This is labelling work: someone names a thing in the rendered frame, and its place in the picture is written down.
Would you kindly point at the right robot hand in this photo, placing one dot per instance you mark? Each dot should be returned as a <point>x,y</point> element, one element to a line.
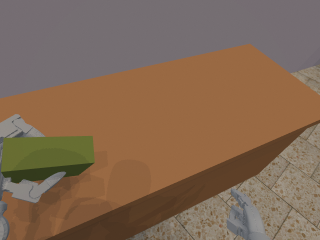
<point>246,221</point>

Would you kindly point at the table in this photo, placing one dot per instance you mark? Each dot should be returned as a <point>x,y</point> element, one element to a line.
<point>166,137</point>

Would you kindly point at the left robot hand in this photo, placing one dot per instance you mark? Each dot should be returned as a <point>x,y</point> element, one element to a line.
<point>15,127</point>

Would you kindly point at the sponge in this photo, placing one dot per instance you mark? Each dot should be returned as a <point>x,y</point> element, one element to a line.
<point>38,158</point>

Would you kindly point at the robot left forearm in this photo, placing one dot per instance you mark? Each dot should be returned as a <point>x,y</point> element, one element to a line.
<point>4,224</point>

